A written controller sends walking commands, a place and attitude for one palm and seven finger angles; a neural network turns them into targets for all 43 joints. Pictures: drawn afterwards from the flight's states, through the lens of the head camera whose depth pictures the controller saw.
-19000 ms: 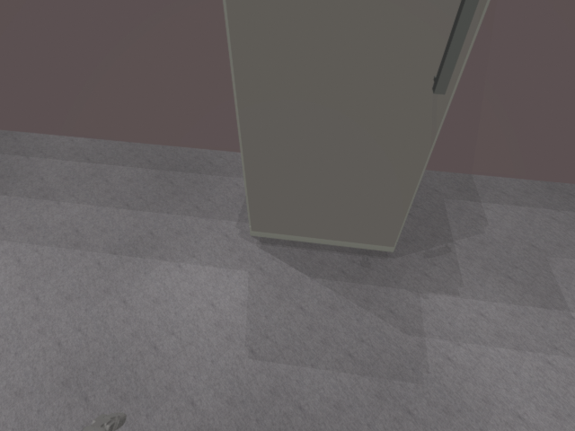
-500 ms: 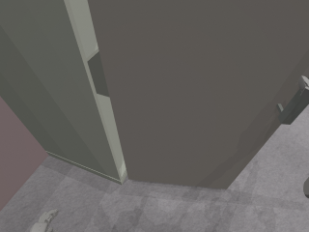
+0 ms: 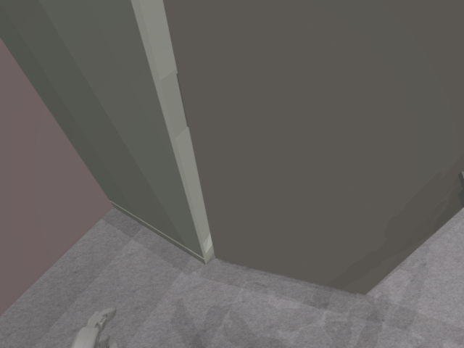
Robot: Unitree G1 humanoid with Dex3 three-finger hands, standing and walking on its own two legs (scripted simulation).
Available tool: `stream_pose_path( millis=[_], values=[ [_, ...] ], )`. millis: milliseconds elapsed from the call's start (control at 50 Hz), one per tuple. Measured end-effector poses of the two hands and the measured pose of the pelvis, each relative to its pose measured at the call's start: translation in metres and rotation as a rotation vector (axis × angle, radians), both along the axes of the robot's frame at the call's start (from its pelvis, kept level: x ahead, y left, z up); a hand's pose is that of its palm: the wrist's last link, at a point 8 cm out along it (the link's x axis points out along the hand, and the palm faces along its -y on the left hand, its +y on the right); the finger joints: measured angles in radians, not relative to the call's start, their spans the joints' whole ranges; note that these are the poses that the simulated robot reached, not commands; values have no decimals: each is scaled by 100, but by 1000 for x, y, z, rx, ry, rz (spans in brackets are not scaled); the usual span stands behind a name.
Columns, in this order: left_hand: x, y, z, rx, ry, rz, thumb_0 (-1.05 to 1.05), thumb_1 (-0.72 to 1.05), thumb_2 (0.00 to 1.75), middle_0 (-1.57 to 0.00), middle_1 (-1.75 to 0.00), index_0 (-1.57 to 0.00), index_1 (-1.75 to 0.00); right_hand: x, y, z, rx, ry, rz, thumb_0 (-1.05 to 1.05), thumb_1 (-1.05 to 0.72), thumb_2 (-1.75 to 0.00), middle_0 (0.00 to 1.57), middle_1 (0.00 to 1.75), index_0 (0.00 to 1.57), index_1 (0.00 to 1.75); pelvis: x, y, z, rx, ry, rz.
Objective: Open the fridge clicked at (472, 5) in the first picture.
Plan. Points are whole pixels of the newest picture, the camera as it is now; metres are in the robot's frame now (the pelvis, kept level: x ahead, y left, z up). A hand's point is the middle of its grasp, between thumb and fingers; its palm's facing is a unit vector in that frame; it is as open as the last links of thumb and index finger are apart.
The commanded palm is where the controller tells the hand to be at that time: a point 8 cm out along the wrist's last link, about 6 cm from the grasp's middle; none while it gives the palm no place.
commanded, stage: stop walking and hold the door back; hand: right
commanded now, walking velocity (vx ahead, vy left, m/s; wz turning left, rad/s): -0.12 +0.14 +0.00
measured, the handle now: out of the picture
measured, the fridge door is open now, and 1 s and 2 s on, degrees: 73 75 75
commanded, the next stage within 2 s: loosen the grip on the handle in 0.72 s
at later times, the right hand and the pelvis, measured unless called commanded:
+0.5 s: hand out of the picture +0.37 -0.32 +0.16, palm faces +0.43 +0.86 -0.28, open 6.0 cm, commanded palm +0.31 -0.40 +0.15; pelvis -0.04 +0.01 +0.00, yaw +1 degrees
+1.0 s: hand out of the picture +0.38 -0.32 +0.17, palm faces +0.40 +0.87 -0.29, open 7.1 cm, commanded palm +0.33 -0.36 +0.17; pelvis -0.05 +0.01 +0.00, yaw +2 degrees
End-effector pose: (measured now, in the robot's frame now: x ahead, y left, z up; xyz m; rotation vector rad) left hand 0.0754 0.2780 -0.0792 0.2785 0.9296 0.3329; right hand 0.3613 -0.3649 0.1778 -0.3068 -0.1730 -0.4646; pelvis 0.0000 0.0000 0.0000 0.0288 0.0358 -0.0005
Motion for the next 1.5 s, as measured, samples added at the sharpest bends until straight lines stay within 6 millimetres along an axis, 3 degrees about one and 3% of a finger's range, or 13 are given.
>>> stream_pose_path(
  millis=[140, 300, 480, 700, 860, 920, 1000, 1140, 1260, 1360, 1500],
  values=[
    [9, -7, 4, -42, -52, -24, 1, 91, 89, -21, -30, -20, -30, -22, 7, -1, -53, -10, -8, -18, -55, -70, 45, 140, 24, 135, -10, 8, 0, 9, 21, 20],
    [-5, 3, -10, -16, -3, -26, 1, 91, 89, -21, -30, -20, -30, -44, 10, 0, -61, -3, 26, -20, -52, -72, 45, 140, 32, 137, -20, 8, -5, 30, -2, 16],
    [-34, 3, -13, -12, 55, -1, 1, 91, 89, -21, -30, -20, -30, -34, 10, -1, -8, 66, 22, -24, -54, -78, 45, 140, 43, 140, -35, 6, 1, 3, -14, 24],
    [-72, 10, -15, -19, 92, 51, 1, 91, 89, -21, -30, -20, -30, -31, 12, -2, 20, 79, 2, -23, -58, -78, 45, 140, 40, 139, -47, 10, 0, 7, -17, 28],
    [-81, 12, -10, 11, 107, 18, 1, 91, 89, -21, -30, -20, -30, -26, 9, 1, 37, 91, 31, -21, -55, -78, 45, 140, 42, 139, -51, 9, -1, 2, -19, 25],
    [-77, 12, -4, 19, 69, -5, 1, 91, 89, -21, -30, -20, -30, -19, 6, 3, 114, 117, 42, -17, -51, -78, 45, 140, 43, 139, -53, 10, -1, -11, 11, 27],
    [-69, 11, -6, 9, 7, -11, 1, 91, 89, -21, -30, -20, -30, -25, 7, 6, 34, 153, 23, -9, -40, -71, 45, 140, 44, 139, -54, 6, -2, -15, 20, 44],
    [-52, 1, -16, -9, 34, -38, 1, 91, 89, -21, -30, -20, -30, -27, 0, -5, 59, 71, -9, -2, 9, -44, 43, 137, 42, 137, -50, 7, -7, -21, 44, 44],
    [-32, -4, -19, -3, 70, -65, 1, 91, 89, -21, -30, -20, -31, -21, -13, -19, 22, 126, -34, -1, 39, -28, 39, 132, 39, 132, -34, 8, -8, -11, 75, 29],
    [-13, -7, -21, 2, 85, -68, 1, 91, 89, -21, -30, -20, -31, -18, -21, -22, 28, 117, -22, -1, 49, -23, 36, 128, 36, 127, -18, 5, -9, -4, 92, 26],
    [19, -14, -21, -17, 45, -68, 1, 91, 89, -21, -30, -20, -30, -19, -16, -15, 45, 56, 0, -1, 54, -21, 31, 121, 30, 119, 3, 0, -9, -1, 95, 29]
  ],
)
